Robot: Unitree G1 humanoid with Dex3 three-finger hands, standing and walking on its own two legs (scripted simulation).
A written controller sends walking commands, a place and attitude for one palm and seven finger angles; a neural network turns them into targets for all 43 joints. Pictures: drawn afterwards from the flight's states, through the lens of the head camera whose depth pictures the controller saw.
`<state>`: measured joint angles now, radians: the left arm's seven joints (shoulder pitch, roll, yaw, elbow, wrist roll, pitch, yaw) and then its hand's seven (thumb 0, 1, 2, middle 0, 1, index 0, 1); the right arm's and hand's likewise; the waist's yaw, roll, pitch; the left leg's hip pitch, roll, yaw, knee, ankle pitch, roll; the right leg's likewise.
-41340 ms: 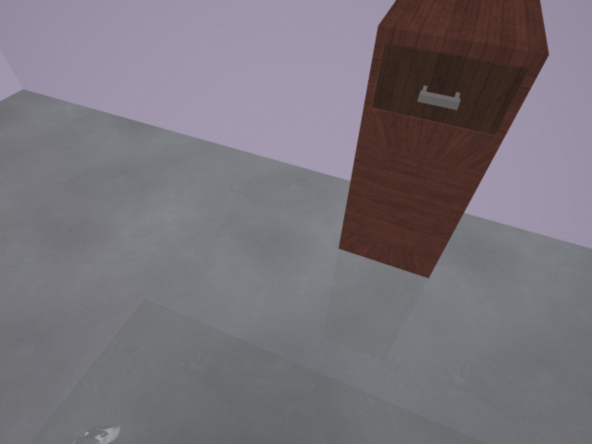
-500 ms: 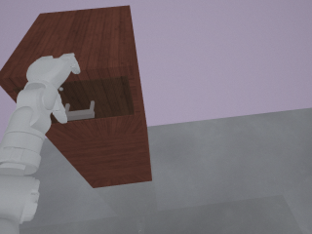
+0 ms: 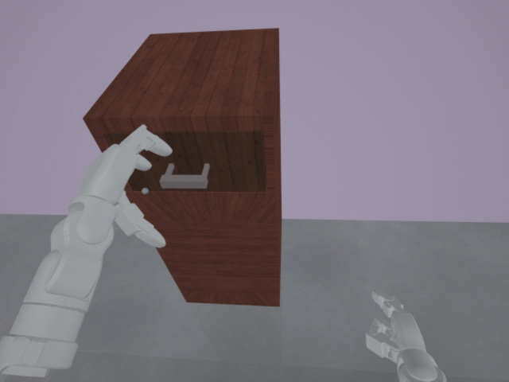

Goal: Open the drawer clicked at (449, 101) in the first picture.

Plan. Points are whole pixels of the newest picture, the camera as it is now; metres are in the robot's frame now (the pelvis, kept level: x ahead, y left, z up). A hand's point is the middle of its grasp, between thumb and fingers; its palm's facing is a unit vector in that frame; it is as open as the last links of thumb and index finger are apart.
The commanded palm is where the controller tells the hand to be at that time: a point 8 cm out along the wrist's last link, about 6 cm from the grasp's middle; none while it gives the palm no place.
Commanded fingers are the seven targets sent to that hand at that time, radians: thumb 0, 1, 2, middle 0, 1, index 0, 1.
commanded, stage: draw the hand back to the body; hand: left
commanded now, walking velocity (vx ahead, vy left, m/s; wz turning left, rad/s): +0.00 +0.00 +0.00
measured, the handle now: (186, 174) +0.51 +0.23 +0.01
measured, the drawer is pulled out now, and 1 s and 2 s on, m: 0.00 0.00 0.00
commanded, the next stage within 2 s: step back with the hand held close in 0.92 s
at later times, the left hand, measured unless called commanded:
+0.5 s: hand (109, 248) +0.21 +0.19 +0.19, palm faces +0.33 -0.87 -0.35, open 10.6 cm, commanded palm +0.16 +0.25 +0.20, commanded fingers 0.00 0.55 0.75 -0.22 -0.52 -0.22 -0.52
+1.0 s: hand (74, 284) +0.17 +0.21 +0.19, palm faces +0.42 -0.83 -0.36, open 7.5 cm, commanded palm +0.12 +0.25 +0.20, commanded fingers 0.00 0.90 0.90 -0.20 -0.30 -0.20 -0.30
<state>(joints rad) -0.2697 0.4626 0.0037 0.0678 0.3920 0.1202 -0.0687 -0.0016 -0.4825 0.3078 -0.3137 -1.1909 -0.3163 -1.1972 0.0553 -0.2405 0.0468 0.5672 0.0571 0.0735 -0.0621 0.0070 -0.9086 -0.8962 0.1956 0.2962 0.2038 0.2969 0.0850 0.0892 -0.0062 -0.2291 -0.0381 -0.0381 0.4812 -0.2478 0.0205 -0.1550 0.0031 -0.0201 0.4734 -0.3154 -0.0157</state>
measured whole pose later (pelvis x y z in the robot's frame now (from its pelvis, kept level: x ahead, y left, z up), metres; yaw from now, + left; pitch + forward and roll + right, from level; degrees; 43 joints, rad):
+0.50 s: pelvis +0.00 -0.03 +0.01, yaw -2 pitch -4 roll +0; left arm 0.39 0.34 0.28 -0.43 -0.10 -0.09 0.07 0.00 0.21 0.61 -0.25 -0.74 -0.25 -0.74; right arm 0.21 -0.25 0.01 0.66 0.01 -0.07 -0.08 0.01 -0.91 -0.90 0.20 0.30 0.20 0.30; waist 0.04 0.07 0.01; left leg -0.11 0.01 -0.03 0.39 -0.22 -0.02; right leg -0.04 0.05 -0.01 0.38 -0.27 -0.05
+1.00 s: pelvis -0.02 -0.03 +0.00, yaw +0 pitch -6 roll +0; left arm 0.48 0.32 0.30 -0.49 -0.09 -0.11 0.09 0.02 0.86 0.89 -0.21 -0.31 -0.21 -0.32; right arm 0.18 -0.20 0.03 0.65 -0.01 -0.13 -0.09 0.01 -0.90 -0.90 0.20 0.30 0.21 0.30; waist 0.08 0.07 0.03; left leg -0.11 0.01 -0.05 0.41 -0.21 -0.02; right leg -0.02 0.05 -0.03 0.37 -0.25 -0.05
